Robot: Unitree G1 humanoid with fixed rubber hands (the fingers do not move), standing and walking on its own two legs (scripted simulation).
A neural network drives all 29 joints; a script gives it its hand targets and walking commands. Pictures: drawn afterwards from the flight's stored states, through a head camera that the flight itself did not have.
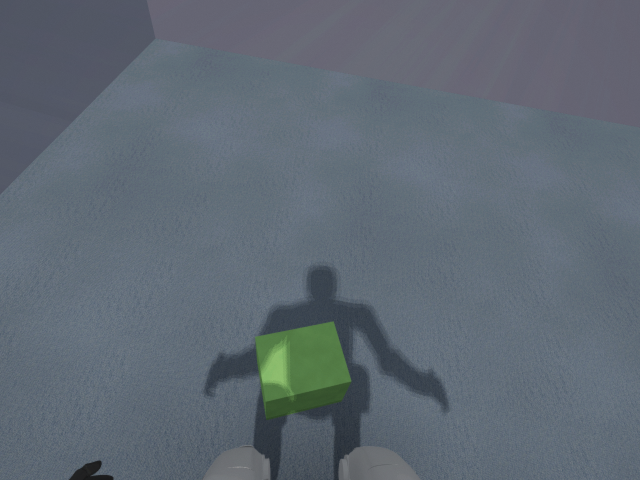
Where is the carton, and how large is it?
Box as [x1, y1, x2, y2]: [255, 321, 351, 419]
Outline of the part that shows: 333,321 255,337 257,363 266,419 341,400 351,381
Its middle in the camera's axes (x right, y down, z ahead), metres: -0.06 +0.39 +1.10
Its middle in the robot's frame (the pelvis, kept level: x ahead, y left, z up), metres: +0.45 -0.01 -0.64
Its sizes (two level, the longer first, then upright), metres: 0.226 0.174 0.188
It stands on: the floor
